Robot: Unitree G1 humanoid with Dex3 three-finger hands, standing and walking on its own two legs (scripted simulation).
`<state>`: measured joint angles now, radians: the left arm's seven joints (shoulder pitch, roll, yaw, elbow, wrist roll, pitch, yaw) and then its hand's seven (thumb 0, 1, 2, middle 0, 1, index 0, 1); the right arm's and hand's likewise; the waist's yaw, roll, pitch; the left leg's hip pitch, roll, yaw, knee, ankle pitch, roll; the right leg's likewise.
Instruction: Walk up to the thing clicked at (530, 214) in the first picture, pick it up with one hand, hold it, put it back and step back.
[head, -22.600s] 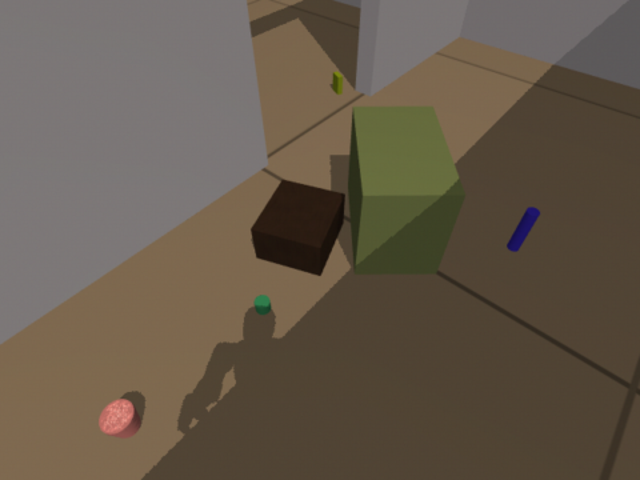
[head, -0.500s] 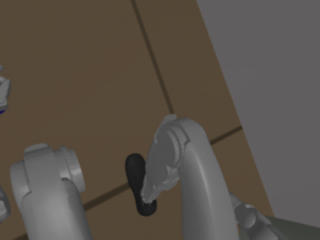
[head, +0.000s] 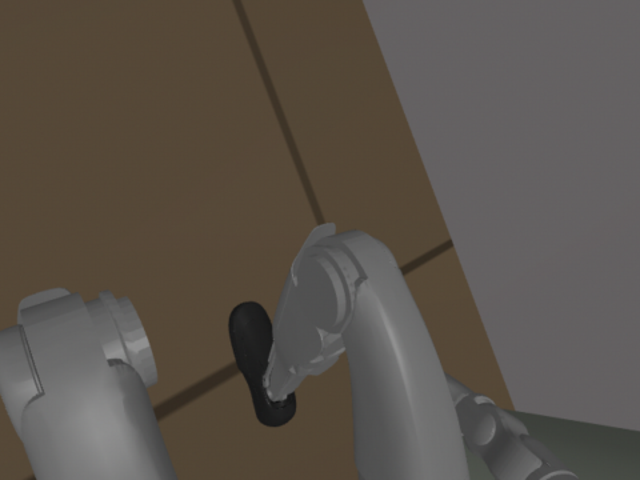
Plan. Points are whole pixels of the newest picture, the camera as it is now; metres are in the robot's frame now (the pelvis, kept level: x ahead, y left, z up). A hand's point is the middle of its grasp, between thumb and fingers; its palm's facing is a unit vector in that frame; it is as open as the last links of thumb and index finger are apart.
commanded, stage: lower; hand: left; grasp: from the side
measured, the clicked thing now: out of the picture +0.46 +0.27 -0.18
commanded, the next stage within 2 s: loosen in 0.02 s
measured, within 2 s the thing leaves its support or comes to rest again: rests again in 0.32 s
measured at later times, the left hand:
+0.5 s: hand out of the picture +0.46 +0.25 -0.17, palm faces +0.22 -0.98 +0.00, open 8.9 cm
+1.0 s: hand out of the picture +0.46 +0.29 -0.14, palm faces +0.28 -0.96 -0.02, open 16.1 cm
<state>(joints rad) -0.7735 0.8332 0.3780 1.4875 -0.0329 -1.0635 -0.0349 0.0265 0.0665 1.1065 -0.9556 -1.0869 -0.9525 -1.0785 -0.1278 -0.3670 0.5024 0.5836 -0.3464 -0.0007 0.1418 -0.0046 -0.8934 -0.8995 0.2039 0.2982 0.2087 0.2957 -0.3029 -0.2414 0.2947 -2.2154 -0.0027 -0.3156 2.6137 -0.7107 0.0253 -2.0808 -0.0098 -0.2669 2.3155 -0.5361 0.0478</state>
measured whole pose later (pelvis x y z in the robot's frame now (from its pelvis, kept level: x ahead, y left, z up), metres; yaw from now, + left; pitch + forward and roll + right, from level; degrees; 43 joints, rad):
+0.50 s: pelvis +0.00 +0.00 +0.00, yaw -1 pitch +15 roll -19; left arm -0.77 0.85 0.38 1.48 -0.07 -1.10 -0.06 0.01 -0.04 0.64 -0.82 -0.75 -0.81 -0.75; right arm -0.15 -0.37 0.52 0.58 -0.35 0.00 0.14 0.00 -0.91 -0.90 0.20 0.30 0.21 0.30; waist -0.30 -0.25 0.31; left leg -2.21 0.00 -0.34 2.62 -0.72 0.02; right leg -2.07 0.00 -0.28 2.31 -0.54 0.05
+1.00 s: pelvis +0.00 +0.00 +0.00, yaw +0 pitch +15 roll -18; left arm -0.71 0.85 0.50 1.28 -0.06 -1.01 -0.11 -0.01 -0.42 0.20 -0.22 -0.17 -0.20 -0.18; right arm -0.09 -0.36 0.48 0.56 -0.32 0.03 0.12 0.00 -0.90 -0.90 0.21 0.30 0.21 0.30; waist -0.28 -0.24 0.28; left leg -2.21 0.01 -0.32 2.61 -0.71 0.02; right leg -2.08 0.00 -0.27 2.30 -0.53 0.05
